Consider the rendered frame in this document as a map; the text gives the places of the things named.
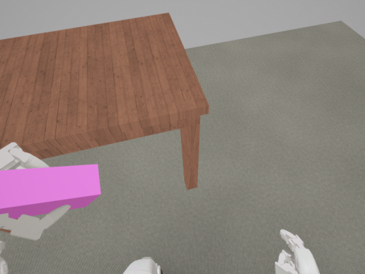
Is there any table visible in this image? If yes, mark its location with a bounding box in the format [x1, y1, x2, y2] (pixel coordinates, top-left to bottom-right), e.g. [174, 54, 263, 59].
[0, 13, 209, 233]

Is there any robot left thigh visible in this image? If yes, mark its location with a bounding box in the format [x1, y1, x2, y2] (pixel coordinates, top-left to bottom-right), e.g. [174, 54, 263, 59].
[123, 259, 161, 274]

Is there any right robot hand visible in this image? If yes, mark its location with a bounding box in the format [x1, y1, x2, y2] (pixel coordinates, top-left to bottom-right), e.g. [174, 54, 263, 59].
[275, 229, 320, 274]

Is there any sponge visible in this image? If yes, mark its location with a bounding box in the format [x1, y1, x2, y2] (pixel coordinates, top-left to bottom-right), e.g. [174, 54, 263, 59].
[0, 164, 101, 219]

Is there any left robot hand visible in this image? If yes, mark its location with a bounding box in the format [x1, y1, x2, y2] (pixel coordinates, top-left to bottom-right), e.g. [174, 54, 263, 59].
[0, 142, 71, 241]

